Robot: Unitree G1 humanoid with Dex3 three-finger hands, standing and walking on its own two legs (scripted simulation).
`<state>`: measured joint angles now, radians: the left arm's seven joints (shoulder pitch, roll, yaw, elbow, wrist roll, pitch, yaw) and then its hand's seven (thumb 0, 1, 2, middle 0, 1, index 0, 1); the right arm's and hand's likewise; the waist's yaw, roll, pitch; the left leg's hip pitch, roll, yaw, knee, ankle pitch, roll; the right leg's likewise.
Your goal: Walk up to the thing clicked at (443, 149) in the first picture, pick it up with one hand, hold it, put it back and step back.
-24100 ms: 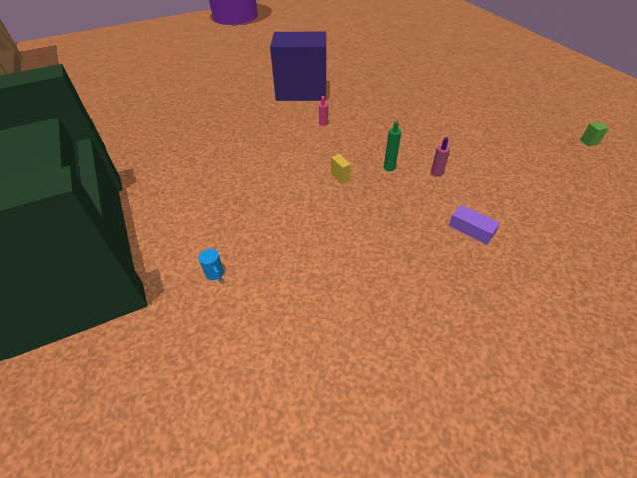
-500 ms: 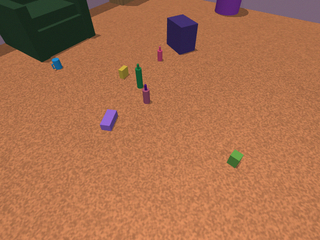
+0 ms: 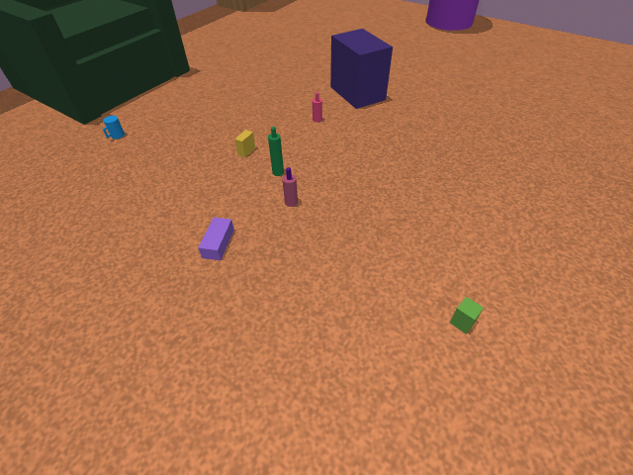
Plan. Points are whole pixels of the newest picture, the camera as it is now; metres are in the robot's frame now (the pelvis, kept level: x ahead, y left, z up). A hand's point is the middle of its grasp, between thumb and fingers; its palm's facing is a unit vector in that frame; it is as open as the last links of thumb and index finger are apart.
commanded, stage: stand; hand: left
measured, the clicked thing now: (289, 185) +1.41 +0.16 -0.68
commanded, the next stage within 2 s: walk up in 0.44 s
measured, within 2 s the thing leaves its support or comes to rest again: neither
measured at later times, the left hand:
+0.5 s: hand out of the picture +0.07 +0.26 -0.15, palm faces -0.01 -0.94 -0.33, open 7.4 cm
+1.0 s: hand (106, 446) +0.20 +0.34 -0.16, palm faces -0.02 -0.95 -0.31, open 7.4 cm
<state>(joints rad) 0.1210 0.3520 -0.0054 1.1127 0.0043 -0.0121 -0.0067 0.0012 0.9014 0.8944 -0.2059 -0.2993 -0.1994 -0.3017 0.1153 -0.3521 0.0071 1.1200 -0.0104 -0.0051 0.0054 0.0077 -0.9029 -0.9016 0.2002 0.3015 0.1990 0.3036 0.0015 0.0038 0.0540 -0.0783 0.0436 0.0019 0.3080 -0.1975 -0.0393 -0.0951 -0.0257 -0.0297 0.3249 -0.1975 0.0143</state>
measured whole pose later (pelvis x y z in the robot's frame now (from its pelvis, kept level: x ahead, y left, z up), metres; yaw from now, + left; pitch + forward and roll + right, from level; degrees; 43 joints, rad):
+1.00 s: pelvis +0.15 +0.07 -0.01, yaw +1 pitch -4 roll +1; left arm 0.24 0.45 0.06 0.99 0.01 -0.02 -0.08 0.00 0.90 0.89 -0.20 -0.30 -0.20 -0.30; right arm 0.32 -0.37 -0.07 0.96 -0.02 -0.09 0.05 0.01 -0.90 -0.90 0.20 0.30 0.20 0.30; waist -0.01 -0.08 0.06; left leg -0.03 0.00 0.11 0.37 -0.27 0.02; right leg -0.49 -0.04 0.08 0.92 -0.25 0.00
